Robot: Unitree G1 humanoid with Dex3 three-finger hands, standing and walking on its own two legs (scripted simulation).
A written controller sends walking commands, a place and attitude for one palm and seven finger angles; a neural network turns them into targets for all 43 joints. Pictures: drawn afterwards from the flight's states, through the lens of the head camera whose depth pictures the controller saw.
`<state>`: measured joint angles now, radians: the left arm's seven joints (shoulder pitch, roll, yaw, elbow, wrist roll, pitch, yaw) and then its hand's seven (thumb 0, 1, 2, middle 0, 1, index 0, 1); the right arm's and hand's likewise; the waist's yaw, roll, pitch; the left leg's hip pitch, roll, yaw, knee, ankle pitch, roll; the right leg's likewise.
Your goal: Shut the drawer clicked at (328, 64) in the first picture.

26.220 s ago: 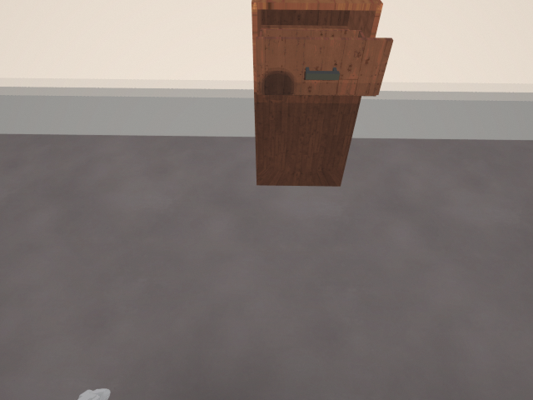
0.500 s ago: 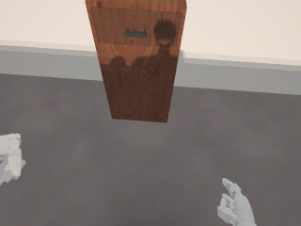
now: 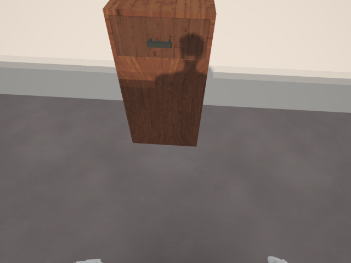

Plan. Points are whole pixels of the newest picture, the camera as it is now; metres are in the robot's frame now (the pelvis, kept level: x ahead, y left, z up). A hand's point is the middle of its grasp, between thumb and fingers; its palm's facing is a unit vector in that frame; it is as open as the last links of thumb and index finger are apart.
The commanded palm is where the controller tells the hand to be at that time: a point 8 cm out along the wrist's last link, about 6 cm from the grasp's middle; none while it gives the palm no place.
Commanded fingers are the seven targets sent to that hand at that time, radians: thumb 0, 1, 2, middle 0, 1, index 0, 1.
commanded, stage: let the arm hang, fingers relaxed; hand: left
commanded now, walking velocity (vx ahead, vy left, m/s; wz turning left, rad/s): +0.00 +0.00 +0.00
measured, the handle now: (159, 42) +0.97 +0.10 +0.02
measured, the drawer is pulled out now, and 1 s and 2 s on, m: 0.00 0.00 0.00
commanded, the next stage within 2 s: look to check the result in 0.84 s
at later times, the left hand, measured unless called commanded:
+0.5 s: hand out of the picture -0.04 +0.17 -0.16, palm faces +0.04 -0.98 -0.22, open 6.9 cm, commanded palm none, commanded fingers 0.00 0.90 0.90 -0.20 -0.30 -0.20 -0.30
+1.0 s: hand out of the picture +0.00 +0.13 -0.16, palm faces +0.04 -0.99 -0.17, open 7.4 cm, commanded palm none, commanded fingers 0.00 0.90 0.90 -0.20 -0.30 -0.20 -0.30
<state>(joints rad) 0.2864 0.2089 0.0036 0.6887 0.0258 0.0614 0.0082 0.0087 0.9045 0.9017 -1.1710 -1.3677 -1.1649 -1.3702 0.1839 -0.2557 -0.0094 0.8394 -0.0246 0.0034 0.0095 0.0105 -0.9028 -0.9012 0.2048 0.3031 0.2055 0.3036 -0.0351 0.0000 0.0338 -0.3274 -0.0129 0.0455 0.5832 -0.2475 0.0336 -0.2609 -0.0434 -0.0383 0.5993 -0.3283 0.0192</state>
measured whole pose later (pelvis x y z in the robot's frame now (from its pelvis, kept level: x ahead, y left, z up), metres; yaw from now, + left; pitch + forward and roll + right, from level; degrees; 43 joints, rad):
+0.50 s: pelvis +0.00 +0.00 +0.01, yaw +0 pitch -1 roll +0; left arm 0.34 0.14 0.01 1.15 0.01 0.01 0.03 0.00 0.91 0.90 -0.29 -0.40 -0.28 -0.40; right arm 0.32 -0.12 -0.01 1.10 -0.02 0.02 -0.03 0.01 -0.90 -0.90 0.20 0.30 0.20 0.30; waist -0.01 0.04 0.04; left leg -0.25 -0.01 0.04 0.44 -0.17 0.03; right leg -0.19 -0.03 -0.04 0.45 -0.25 0.01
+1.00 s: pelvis +0.02 -0.02 +0.01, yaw +0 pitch -1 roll +0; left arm 0.31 0.09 0.01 1.17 0.00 -0.01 0.04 0.00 0.91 0.90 -0.20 -0.30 -0.20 -0.30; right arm 0.31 -0.10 -0.02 1.15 -0.01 0.00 -0.04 0.00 -0.91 -0.90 0.20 0.30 0.20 0.30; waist -0.01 0.02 0.05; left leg -0.21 0.02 0.04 0.44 -0.21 0.00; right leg -0.14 -0.01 -0.05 0.43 -0.28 -0.01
